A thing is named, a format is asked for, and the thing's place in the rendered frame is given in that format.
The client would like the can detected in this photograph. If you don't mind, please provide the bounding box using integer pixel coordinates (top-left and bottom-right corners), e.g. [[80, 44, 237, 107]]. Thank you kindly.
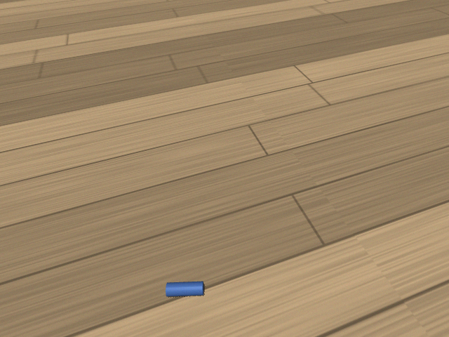
[[166, 282, 203, 296]]

